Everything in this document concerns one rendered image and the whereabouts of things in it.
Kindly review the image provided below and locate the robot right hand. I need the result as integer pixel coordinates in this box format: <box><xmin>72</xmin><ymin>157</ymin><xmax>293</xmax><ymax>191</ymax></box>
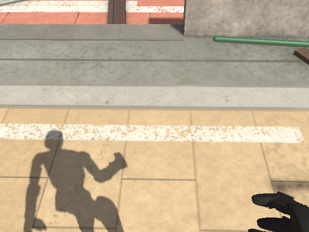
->
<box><xmin>248</xmin><ymin>191</ymin><xmax>309</xmax><ymax>232</ymax></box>

